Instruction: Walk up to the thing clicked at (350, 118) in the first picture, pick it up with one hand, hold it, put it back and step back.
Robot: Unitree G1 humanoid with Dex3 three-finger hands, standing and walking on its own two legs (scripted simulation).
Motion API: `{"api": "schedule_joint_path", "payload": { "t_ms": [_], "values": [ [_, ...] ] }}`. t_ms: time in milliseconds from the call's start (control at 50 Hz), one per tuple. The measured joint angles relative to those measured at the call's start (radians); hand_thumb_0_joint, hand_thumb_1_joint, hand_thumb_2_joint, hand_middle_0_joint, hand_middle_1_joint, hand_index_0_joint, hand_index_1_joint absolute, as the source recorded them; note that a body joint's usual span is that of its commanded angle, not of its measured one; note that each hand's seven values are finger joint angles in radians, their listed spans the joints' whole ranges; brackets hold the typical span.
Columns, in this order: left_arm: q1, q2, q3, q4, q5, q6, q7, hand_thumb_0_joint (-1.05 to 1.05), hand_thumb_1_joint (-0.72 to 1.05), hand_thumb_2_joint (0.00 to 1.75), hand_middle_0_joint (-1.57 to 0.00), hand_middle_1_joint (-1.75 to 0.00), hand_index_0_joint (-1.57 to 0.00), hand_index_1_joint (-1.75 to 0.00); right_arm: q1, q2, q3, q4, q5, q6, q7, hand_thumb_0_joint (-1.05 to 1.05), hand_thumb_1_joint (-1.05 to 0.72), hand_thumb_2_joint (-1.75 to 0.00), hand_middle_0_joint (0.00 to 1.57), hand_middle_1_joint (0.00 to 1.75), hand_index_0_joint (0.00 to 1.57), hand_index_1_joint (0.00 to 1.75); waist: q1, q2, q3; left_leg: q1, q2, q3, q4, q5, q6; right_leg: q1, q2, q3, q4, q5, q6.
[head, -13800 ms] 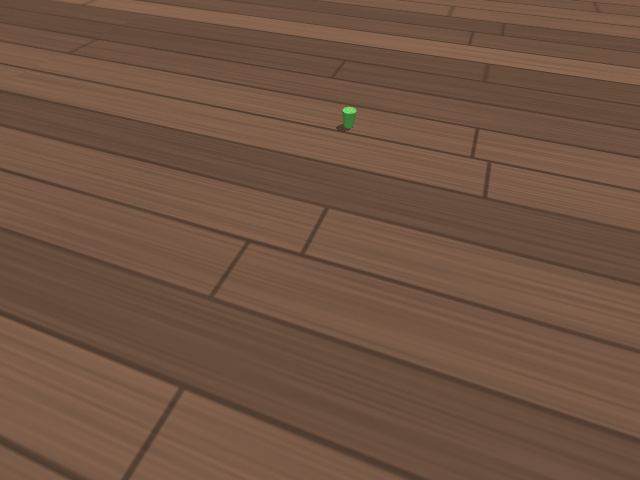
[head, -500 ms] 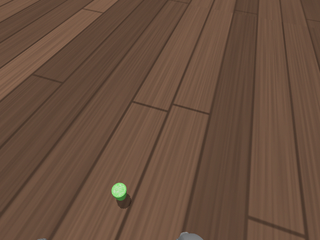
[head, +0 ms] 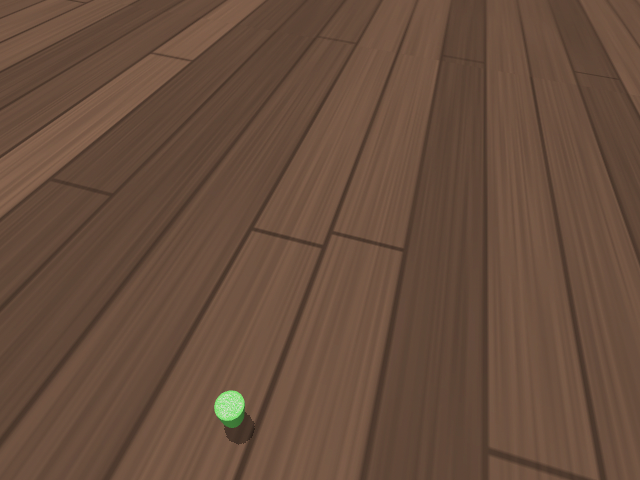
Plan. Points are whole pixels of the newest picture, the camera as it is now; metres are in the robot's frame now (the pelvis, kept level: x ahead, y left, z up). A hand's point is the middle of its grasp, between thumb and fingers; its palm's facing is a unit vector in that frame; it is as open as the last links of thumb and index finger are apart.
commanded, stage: walk up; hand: left
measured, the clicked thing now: (231, 411) +0.45 +0.23 -0.71
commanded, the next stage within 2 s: none
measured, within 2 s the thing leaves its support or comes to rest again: neither
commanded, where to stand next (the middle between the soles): +0.09 -0.02 m, yaw +2 degrees
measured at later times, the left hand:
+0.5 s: hand out of the picture +0.06 +0.31 -0.16, palm faces +0.01 -0.92 -0.39, open 7.4 cm
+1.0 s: hand out of the picture +0.11 +0.23 -0.14, palm faces -0.03 -0.91 -0.41, open 7.4 cm
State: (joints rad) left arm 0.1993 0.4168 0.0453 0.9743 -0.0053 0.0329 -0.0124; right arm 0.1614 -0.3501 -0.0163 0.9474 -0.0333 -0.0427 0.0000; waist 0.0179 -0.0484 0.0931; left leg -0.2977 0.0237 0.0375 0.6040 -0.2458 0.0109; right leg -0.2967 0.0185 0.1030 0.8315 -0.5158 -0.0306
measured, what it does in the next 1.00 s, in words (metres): steps on the spot: left foot, then right foot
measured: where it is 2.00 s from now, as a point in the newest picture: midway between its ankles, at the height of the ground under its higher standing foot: outside the picture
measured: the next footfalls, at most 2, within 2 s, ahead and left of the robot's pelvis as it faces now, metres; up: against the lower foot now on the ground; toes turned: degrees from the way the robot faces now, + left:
left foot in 0.40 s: +0.15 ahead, +0.14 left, +0.00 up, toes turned +3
right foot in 0.78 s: +0.09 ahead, -0.16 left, +0.00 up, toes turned +0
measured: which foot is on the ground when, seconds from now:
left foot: down 0.00-0.16, up 0.18-0.38, down 0.40-0.80, up 0.82-1.00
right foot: down 0.00-0.42, up 0.44-0.76, down 0.78-1.00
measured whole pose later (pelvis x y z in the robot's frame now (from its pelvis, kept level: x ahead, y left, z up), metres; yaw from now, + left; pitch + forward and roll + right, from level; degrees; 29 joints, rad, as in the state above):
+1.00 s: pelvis +0.02 -0.03 -0.01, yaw +0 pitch -2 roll +1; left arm 0.17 0.34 0.05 0.89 0.05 -0.01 -0.01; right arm 0.21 -0.43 -0.05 0.93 -0.01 0.02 -0.01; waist 0.01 0.04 0.12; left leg -0.41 -0.03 -0.06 0.98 -0.52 0.01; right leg -0.36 -0.03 0.01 0.74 -0.35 -0.01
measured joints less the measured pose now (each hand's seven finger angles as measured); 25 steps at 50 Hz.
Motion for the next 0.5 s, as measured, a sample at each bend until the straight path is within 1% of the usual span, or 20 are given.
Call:
{"api": "schedule_joint_path", "payload": {
  "t_ms": [60,80,100,120,140,180,200,240,280,320,340,360,400,420,440,460,500],
  "values": [
    [0.000,0.002,0.005,0.020,0.004,-0.013,-0.004,0.00,0.90,0.90,-0.20,-0.30,-0.20,-0.30,-0.014,0.002,0.007,-0.002,-0.002,0.003,0.007,0.01,-0.91,-0.89,0.21,0.30,0.20,0.30,-0.002,0.009,-0.005,-0.006,0.013,0.008,-0.001,0.003,-0.007,0.038,-0.026,-0.037,-0.110,0.021,0.004],
    [0.002,0.001,0.005,0.029,0.007,-0.019,-0.004,0.00,0.90,0.90,-0.20,-0.30,-0.20,-0.30,-0.019,0.000,0.007,-0.003,-0.001,0.008,0.009,0.01,-0.90,-0.89,0.21,0.30,0.20,0.30,-0.003,0.016,-0.007,-0.010,0.019,0.009,0.007,-0.001,-0.011,0.062,-0.030,-0.048,-0.174,0.059,0.007],
    [-0.001,-0.006,0.006,0.041,0.012,-0.023,-0.002,0.00,0.90,0.90,-0.20,-0.30,-0.20,-0.30,-0.024,-0.005,0.007,-0.001,0.003,0.014,0.010,0.01,-0.90,-0.89,0.21,0.30,0.20,0.30,-0.006,0.033,-0.004,-0.013,0.029,0.003,0.019,-0.006,-0.017,0.079,-0.024,-0.057,-0.217,0.146,0.021],
    [-0.005,-0.014,0.005,0.052,0.017,-0.026,0.000,0.00,0.90,0.90,-0.20,-0.30,-0.20,-0.30,-0.027,-0.010,0.006,0.004,0.009,0.021,0.009,0.01,-0.90,-0.89,0.21,0.30,0.20,0.30,-0.011,0.052,-0.001,-0.013,0.039,-0.009,0.025,-0.008,-0.023,0.092,-0.014,-0.068,-0.239,0.192,0.033],
    [-0.004,-0.020,0.001,0.059,0.022,-0.029,0.001,0.00,0.90,0.90,-0.20,-0.30,-0.20,-0.30,-0.027,-0.013,0.005,0.011,0.016,0.028,0.009,0.01,-0.91,-0.89,0.21,0.30,0.20,0.30,-0.013,0.063,-0.005,-0.011,0.042,-0.017,0.019,-0.007,-0.027,0.098,-0.010,-0.074,-0.250,0.201,0.041],
    [0.014,-0.030,0.000,0.052,0.032,-0.040,-0.014,0.00,0.90,0.90,-0.20,-0.30,-0.20,-0.30,-0.012,-0.018,-0.004,0.017,0.014,0.036,0.022,0.01,-0.91,-0.89,0.21,0.30,0.20,0.30,-0.011,0.066,-0.022,-0.020,0.019,-0.032,0.059,-0.128,-0.010,0.102,-0.019,-0.076,-0.254,0.175,0.029],
    [0.027,-0.035,0.000,0.044,0.036,-0.049,-0.020,0.00,0.90,0.90,-0.20,-0.30,-0.20,-0.30,0.002,-0.025,-0.009,0.019,0.012,0.038,0.029,0.01,-0.91,-0.89,0.21,0.30,0.20,0.30,-0.007,0.067,-0.030,-0.030,0.003,-0.035,0.106,-0.165,-0.004,0.111,-0.026,-0.074,-0.263,0.168,0.021],
    [0.055,-0.045,0.002,0.024,0.041,-0.067,-0.023,0.00,0.90,0.90,-0.20,-0.30,-0.21,-0.30,0.031,-0.045,-0.020,0.023,0.009,0.036,0.037,0.01,-0.91,-0.89,0.21,0.30,0.20,0.30,0.008,0.069,-0.040,-0.052,-0.022,-0.037,0.186,-0.177,0.003,0.136,-0.040,-0.069,-0.302,0.194,0.009],
    [0.086,-0.051,0.003,0.008,0.041,-0.080,-0.025,0.00,0.90,0.90,-0.20,-0.30,-0.21,-0.30,0.054,-0.066,-0.033,0.021,0.005,0.033,0.044,0.01,-0.91,-0.89,0.21,0.30,0.20,0.30,0.018,0.079,-0.044,-0.073,-0.023,-0.038,0.216,-0.171,0.004,0.164,-0.047,-0.071,-0.344,0.204,0.010],
    [0.113,-0.043,0.005,-0.008,0.043,-0.082,-0.029,0.00,0.90,0.90,-0.21,-0.30,-0.21,-0.30,0.072,-0.079,-0.043,0.013,0.004,0.026,0.051,0.01,-0.91,-0.89,0.20,0.30,0.20,0.30,0.024,0.080,-0.040,-0.077,-0.014,-0.031,0.180,-0.166,0.002,0.188,-0.056,-0.073,-0.371,0.207,0.016],
    [0.123,-0.035,0.006,-0.013,0.043,-0.080,-0.029,0.00,0.90,0.90,-0.21,-0.30,-0.21,-0.30,0.078,-0.083,-0.046,0.008,0.005,0.021,0.053,0.01,-0.91,-0.89,0.20,0.30,0.20,0.30,0.025,0.076,-0.037,-0.074,-0.009,-0.027,0.143,-0.154,0.001,0.194,-0.061,-0.075,-0.373,0.204,0.024],
    [0.129,-0.025,0.007,-0.016,0.041,-0.074,-0.029,0.00,0.90,0.90,-0.21,-0.30,-0.21,-0.30,0.083,-0.084,-0.049,0.005,0.006,0.013,0.052,0.01,-0.91,-0.89,0.20,0.30,0.20,0.30,0.024,0.069,-0.032,-0.064,-0.006,-0.024,0.091,-0.118,-0.001,0.195,-0.067,-0.076,-0.363,0.195,0.034],
    [0.135,-0.006,0.007,-0.021,0.032,-0.055,-0.024,0.00,0.90,0.90,-0.21,-0.30,-0.21,-0.30,0.090,-0.090,-0.054,-0.004,0.009,-0.008,0.041,0.01,-0.91,-0.89,0.20,0.30,0.20,0.30,0.020,0.061,-0.024,-0.020,-0.005,-0.022,-0.046,0.019,-0.006,0.170,-0.075,-0.076,-0.283,0.145,0.046],
    [0.129,0.002,0.008,-0.021,0.025,-0.042,-0.018,0.00,0.90,0.90,-0.21,-0.30,-0.21,-0.30,0.087,-0.087,-0.058,-0.005,0.006,-0.017,0.029,0.01,-0.91,-0.89,0.20,0.30,0.20,0.30,0.017,0.048,-0.015,-0.018,-0.014,-0.016,-0.053,0.083,-0.006,0.141,-0.083,-0.065,-0.209,0.113,0.036],
    [0.117,0.009,0.009,-0.017,0.021,-0.026,-0.011,0.00,0.90,0.90,-0.20,-0.30,-0.21,-0.30,0.081,-0.075,-0.057,-0.004,0.003,-0.021,0.016,0.01,-0.91,-0.89,0.20,0.30,0.20,0.30,0.017,0.028,-0.003,-0.024,-0.024,-0.006,-0.026,0.068,-0.003,0.110,-0.079,-0.029,-0.135,0.083,0.025],
    [0.105,0.014,0.010,-0.014,0.016,-0.011,-0.004,0.01,0.90,0.90,-0.20,-0.30,-0.21,-0.30,0.076,-0.064,-0.052,-0.005,0.005,-0.022,0.009,0.01,-0.91,-0.89,0.20,0.30,0.20,0.30,0.014,0.014,0.004,-0.028,-0.028,-0.002,-0.006,0.044,0.001,0.078,-0.065,-0.002,-0.065,0.044,0.016],
    [0.085,0.023,0.010,-0.010,0.011,0.008,0.003,0.01,0.90,0.90,-0.20,-0.30,-0.20,-0.30,0.066,-0.041,-0.038,-0.010,0.008,-0.020,0.000,0.01,-0.91,-0.89,0.20,0.30,0.20,0.30,0.007,-0.006,0.013,-0.020,-0.025,0.002,0.003,0.022,0.005,0.020,-0.035,0.019,0.052,0.003,0.003]
  ]
}}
